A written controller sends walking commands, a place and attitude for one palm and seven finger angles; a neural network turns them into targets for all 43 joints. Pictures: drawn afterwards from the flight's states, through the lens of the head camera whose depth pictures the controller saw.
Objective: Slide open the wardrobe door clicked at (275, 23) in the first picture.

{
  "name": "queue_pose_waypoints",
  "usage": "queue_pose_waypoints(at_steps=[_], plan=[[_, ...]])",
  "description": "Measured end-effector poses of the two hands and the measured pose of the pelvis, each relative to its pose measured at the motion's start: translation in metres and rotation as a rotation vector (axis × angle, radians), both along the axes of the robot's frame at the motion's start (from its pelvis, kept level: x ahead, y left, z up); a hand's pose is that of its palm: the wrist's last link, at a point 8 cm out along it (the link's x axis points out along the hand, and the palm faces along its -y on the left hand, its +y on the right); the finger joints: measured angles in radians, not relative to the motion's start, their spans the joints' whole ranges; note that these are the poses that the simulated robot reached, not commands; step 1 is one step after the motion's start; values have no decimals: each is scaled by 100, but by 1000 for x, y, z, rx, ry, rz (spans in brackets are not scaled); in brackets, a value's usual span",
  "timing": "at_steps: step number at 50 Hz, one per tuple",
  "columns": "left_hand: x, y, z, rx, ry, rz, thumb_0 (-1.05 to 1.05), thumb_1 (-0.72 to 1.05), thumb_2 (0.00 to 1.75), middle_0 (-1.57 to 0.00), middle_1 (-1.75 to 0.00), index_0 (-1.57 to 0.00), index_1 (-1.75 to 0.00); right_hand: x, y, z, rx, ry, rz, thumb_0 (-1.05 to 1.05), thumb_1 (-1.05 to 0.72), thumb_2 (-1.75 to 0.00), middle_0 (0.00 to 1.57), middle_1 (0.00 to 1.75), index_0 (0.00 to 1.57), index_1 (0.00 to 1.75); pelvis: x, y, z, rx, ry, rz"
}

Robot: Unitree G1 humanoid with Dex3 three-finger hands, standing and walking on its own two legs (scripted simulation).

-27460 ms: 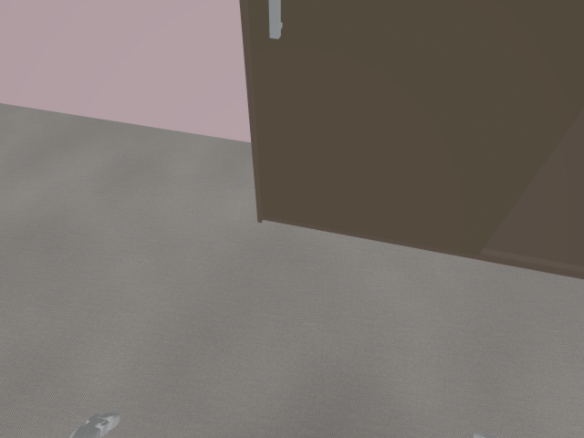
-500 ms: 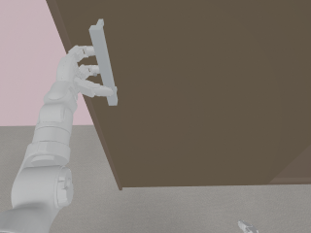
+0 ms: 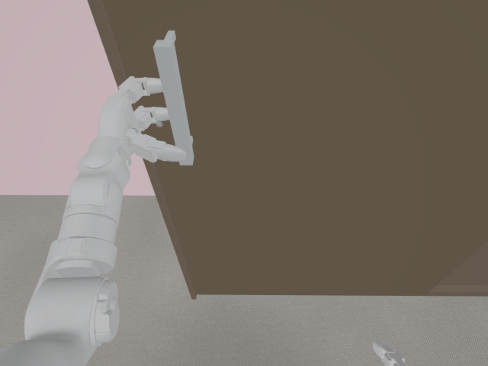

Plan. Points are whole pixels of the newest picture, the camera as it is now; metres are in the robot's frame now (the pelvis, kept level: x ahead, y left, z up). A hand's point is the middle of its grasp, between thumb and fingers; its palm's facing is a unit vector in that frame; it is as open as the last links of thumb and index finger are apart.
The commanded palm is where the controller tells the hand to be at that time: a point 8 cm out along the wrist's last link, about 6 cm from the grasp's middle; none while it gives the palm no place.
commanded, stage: slide the fingers in behind the handle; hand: left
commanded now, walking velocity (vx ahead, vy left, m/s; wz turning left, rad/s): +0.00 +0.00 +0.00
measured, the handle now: (179, 104) +0.49 +0.14 +0.19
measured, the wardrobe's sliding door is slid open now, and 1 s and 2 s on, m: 0.00 0.00 0.00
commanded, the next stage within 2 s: grip the handle and tug to test in 1.34 s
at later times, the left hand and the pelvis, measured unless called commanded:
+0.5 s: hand (180, 119) +0.44 +0.13 +0.20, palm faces +0.02 -1.00 +0.00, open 14.0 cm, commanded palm +0.41 +0.18 +0.20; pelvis +0.01 +0.00 +0.00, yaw +0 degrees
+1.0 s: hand (188, 120) +0.44 +0.11 +0.20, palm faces +0.03 -1.00 +0.01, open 14.0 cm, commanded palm +0.41 +0.17 +0.20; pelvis +0.00 -0.01 +0.00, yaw +0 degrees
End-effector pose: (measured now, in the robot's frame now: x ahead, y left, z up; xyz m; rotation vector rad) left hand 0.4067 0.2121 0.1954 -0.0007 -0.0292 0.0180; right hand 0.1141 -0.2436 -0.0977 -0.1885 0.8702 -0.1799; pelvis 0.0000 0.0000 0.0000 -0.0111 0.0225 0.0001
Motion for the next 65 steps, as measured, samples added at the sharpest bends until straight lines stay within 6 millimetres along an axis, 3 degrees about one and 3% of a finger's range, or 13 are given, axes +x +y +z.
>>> queue_pose_waypoints(at_steps=[10, 26, 46, 65], plan=[[11, -17, 1, -6, 37, 4, -1, -50, 30, -30, -120, -30, -120, 17, 9, 3, 17, -34, 19, 1, -90, -90, 21, 29, 20, 30, 1, 0, 0, 3, 7, -2], [15, -32, 0, -4, 23, -1, -1, -50, 30, -30, -120, -30, -120, 7, 0, -4, 16, 24, -6, 1, -90, -90, 21, 29, 20, 30, 9, -4, 1, 3, 5, -6], [9, -47, 1, 3, 32, 2, -1, -50, 30, -30, -120, -30, -120, 18, 1, 1, 16, -10, 14, 1, -90, -90, 21, 29, 20, 30, 4, -7, 1, 4, -5, 1], [16, -44, -3, 3, 52, 8, -1, -50, 30, -30, -120, -30, -120, -1, 2, -4, 9, 33, -4, 1, -90, -90, 21, 29, 20, 30, 0, -5, 1, 4, -1, -2]])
